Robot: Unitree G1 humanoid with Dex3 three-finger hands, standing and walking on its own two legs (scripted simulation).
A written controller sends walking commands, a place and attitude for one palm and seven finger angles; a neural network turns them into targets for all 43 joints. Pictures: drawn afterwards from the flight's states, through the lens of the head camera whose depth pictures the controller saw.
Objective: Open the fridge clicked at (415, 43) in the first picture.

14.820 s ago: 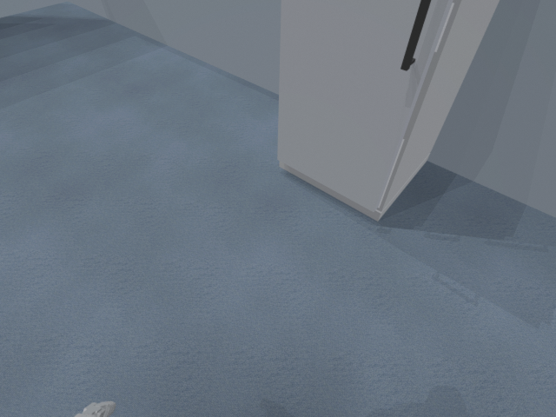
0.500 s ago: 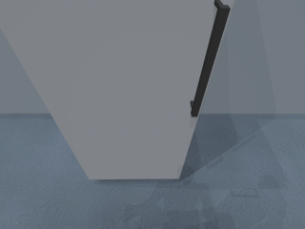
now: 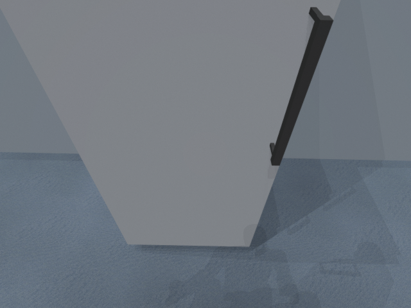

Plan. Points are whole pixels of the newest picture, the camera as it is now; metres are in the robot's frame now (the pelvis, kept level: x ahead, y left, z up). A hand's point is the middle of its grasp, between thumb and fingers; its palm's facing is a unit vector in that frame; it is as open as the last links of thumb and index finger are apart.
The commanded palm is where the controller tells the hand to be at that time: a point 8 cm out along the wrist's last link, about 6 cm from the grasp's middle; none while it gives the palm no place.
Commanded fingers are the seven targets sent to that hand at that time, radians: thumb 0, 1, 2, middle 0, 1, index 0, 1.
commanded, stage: come to a stop and stand still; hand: right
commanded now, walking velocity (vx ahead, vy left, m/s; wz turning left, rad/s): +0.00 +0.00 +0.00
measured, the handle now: (291, 101) +0.49 -0.14 +0.17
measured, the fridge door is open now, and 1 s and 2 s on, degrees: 0 0 0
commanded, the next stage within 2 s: look again from close up in 0.12 s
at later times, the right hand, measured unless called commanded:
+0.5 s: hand out of the picture +0.04 -0.20 -0.17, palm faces -0.02 +0.97 -0.26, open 7.4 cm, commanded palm none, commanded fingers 0.00 -0.90 -0.90 0.20 0.30 0.20 0.30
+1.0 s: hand out of the picture +0.04 -0.20 -0.17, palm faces -0.01 +0.97 -0.26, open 7.4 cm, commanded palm none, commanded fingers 0.00 -0.90 -0.90 0.20 0.30 0.20 0.30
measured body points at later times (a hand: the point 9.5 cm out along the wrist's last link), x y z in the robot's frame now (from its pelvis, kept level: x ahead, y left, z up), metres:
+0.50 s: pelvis +0.00 +0.01 +0.00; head +0.00 +0.00 +0.45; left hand +0.04 +0.27 -0.15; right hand +0.04 -0.25 -0.15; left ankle +0.02 +0.11 -0.75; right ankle -0.01 -0.09 -0.75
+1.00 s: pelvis +0.00 +0.01 +0.00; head +0.01 +0.00 +0.45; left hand +0.04 +0.27 -0.15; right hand +0.04 -0.25 -0.15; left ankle +0.02 +0.11 -0.75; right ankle -0.01 -0.09 -0.75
